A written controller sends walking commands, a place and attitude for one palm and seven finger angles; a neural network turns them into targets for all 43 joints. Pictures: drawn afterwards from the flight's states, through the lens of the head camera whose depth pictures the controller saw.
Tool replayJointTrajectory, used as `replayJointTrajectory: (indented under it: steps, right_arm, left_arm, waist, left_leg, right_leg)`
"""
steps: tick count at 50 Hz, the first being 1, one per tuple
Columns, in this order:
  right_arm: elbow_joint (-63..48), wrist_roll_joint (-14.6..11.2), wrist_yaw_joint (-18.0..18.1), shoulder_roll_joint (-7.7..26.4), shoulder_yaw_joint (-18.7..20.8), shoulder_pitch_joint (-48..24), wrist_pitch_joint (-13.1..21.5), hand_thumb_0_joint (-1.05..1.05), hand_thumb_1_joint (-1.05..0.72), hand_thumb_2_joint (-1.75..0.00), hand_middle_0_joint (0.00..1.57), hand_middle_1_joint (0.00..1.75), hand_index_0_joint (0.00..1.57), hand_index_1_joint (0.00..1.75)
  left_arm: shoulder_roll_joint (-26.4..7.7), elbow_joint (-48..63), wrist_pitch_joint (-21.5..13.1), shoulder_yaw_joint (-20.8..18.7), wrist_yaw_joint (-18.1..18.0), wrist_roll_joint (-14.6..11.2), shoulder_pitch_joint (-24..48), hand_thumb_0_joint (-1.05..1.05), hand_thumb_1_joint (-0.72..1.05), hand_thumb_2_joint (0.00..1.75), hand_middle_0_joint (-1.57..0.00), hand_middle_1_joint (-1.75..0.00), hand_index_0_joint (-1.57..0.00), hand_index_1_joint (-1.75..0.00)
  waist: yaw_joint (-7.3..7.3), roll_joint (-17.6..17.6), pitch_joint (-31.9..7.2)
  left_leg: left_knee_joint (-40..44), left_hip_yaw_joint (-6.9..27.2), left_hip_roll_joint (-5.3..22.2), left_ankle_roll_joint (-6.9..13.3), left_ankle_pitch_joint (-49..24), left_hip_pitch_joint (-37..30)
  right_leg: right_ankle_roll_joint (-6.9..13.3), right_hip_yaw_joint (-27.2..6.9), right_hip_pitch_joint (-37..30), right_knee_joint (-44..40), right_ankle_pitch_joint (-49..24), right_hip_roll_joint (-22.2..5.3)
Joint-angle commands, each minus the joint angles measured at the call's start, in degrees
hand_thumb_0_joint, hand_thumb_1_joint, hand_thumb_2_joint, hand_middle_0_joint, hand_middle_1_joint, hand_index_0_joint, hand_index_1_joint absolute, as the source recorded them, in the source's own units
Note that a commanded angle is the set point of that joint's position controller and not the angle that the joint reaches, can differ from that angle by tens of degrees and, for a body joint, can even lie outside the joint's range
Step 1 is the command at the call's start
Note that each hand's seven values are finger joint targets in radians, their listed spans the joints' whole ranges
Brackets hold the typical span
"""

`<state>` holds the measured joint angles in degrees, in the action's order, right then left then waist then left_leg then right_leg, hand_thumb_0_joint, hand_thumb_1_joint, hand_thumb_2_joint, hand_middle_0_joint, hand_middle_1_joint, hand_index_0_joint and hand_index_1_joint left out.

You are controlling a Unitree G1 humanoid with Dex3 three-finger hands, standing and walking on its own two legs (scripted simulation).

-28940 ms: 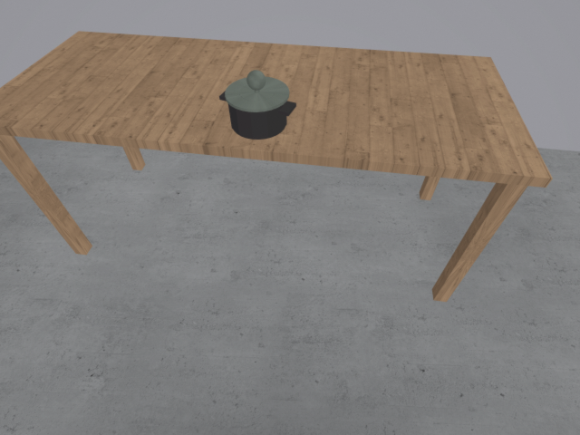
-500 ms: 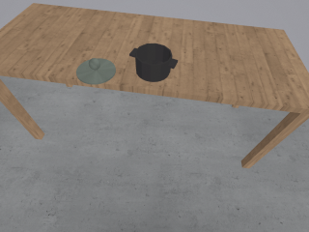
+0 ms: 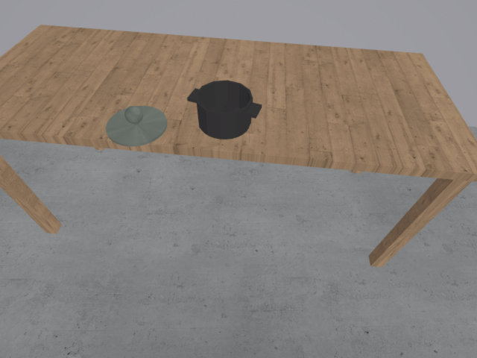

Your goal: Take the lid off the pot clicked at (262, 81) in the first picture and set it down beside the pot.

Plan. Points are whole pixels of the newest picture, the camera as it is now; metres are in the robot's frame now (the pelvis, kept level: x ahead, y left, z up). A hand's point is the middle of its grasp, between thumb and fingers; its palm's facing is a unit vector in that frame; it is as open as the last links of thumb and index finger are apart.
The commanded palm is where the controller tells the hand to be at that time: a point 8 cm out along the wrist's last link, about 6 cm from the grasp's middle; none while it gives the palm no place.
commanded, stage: let the arm hang, fingers relaxed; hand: left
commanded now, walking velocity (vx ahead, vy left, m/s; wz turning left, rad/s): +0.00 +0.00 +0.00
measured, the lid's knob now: (133, 114) +0.70 +0.33 -0.04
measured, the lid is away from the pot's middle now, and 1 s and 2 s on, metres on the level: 0.25 0.25 0.25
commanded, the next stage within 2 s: look to check the result in 0.64 s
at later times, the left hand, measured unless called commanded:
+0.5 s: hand out of the picture +0.02 +0.16 -0.18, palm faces +0.04 -0.98 -0.19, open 7.3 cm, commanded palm none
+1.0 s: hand out of the picture +0.03 +0.16 -0.18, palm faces +0.04 -0.98 -0.21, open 7.3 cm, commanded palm none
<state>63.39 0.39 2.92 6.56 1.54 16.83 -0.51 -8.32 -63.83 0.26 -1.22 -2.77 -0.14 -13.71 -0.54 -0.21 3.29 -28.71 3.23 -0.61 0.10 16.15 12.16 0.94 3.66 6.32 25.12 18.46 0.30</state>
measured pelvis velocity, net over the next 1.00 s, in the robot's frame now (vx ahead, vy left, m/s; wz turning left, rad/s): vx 0.02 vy -0.01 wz -0.02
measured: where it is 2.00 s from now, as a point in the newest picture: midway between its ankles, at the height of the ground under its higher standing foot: outside the picture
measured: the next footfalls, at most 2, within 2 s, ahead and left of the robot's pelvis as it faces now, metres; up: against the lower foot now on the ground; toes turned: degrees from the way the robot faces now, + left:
none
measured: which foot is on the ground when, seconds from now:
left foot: down 0.00-1.00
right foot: down 0.00-1.00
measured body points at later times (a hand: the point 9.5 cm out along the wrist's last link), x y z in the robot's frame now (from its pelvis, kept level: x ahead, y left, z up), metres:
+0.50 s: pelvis +0.02 -0.01 +0.00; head +0.05 -0.01 +0.45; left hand +0.02 +0.21 -0.16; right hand +0.00 -0.22 -0.16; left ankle -0.01 +0.12 -0.74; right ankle -0.05 -0.11 -0.74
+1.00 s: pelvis +0.02 -0.01 +0.00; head +0.05 -0.01 +0.45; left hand +0.03 +0.21 -0.16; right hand +0.00 -0.22 -0.16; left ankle -0.01 +0.12 -0.74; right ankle -0.05 -0.11 -0.74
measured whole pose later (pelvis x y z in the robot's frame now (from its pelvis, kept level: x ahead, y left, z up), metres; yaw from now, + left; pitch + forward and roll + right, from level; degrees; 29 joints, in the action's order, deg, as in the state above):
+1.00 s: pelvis +0.02 -0.01 +0.00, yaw -1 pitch +0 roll +0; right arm 64.0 0.1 3.3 6.7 1.3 16.7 -0.4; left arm -7.8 -63.8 0.2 -1.5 -3.0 -0.2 -14.7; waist -0.6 0.3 3.5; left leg -26.7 2.3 0.2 -0.7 17.2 9.0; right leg 1.7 2.7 3.8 23.7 19.5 1.0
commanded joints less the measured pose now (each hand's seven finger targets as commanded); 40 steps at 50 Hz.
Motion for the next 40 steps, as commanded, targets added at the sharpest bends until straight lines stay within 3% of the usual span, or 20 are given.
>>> replayJointTrajectory:
  steps: [1, 4, 7, 18, 22, 40]
  right_arm:
    - [-1.1, 0.04, 0.32, 4.78, 0.8, 4.64, 0.78, 0.0, -0.9, -0.9, 0.2, 0.3, 0.2, 0.3]
    - [-1.03, 0.03, 0.31, 4.86, 0.83, 4.23, 0.62, 0.0, -0.9, -0.9, 0.2, 0.3, 0.2, 0.3]
    - [-1.03, 0.01, 0.42, 5.21, 0.79, 4.3, 0.81, 0.0, -0.9, -0.9, 0.2, 0.3, 0.2, 0.3]
    - [-0.8, -0.14, 0.54, 5.11, 0.83, 4.07, 0.74, 0.0, -0.9, -0.9, 0.2, 0.3, 0.2, 0.3]
    - [-0.67, -0.09, 0.65, 5.29, 0.79, 4.08, 0.85, 0.0, -0.9, -0.9, 0.2, 0.3, 0.2, 0.3]
    - [-0.35, -0.08, 0.66, 4.98, 0.63, 4.61, 0.79, 0.0, -0.9, -0.9, 0.2, 0.3, 0.2, 0.3]
  left_arm:
    - [-4.27, 1.48, -0.54, -1.01, 0.02, 0.14, -4.26, 0.0, 0.9, 0.9, -0.2, -0.3, -0.2, -0.3]
    - [-4.19, 1.4, -0.44, -0.92, 0.0, 0.18, -4.16, 0.0, 0.9, 0.9, -0.2, -0.3, -0.2, -0.3]
    - [-4.32, 1.45, -0.53, -1.02, 0.02, 0.14, -4.35, 0.0, 0.9, 0.9, -0.2, -0.3, -0.2, -0.3]
    - [-4.26, 1.53, -0.62, -1.08, -0.18, 0.2, -4.54, 0.0, 0.9, 0.9, -0.2, -0.3, -0.2, -0.3]
    - [-4.05, 1.3, -0.64, -1.07, -0.14, 0.11, -4.95, 0.0, 0.9, 0.9, -0.2, -0.3, -0.2, -0.3]
    - [-4.26, 1.6, -0.62, -1.3, -0.09, 0.13, -4.65, 0.0, 0.9, 0.9, -0.2, -0.3, -0.2, -0.3]
  waist:
    - [0.08, 0.29, -0.66]
    - [0.01, 0.53, 1.01]
    - [0.01, 0.86, -1.18]
    - [-0.07, -0.42, -0.16]
    - [0.02, 0.63, -1.06]
    - [-0.09, -0.01, 0.36]
  left_leg:
    - [3.47, 2.43, 4.64, 2.85, -18.7, -0.57]
    - [3.83, 2.29, 4.66, 2.82, -17.49, -0.59]
    - [3.49, 2.31, 4.83, 2.95, -20.2, -2.08]
    - [3.37, 1.77, 4.8, 2.79, -20.78, -2.88]
    - [3.2, 1.52, 4.95, 2.84, -22.84, -3.98]
    - [4.1, 1.22, 5.1, 2.71, -20.73, -3.68]
  right_leg:
    - [1.62, -3.53, -0.34, -3.48, -16.84, -5.43]
    - [1.57, -3.63, 0.82, -3.94, -15.62, -5.29]
    - [1.51, -3.57, -0.45, -3.5, -17.38, -5.28]
    - [1.48, -3.58, -0.44, -3.84, -19.48, -5.37]
    - [1.4, -3.69, -0.82, -3.65, -20.84, -5.48]
    - [1.49, -4.2, -0.68, -4.16, -20.0, -5.21]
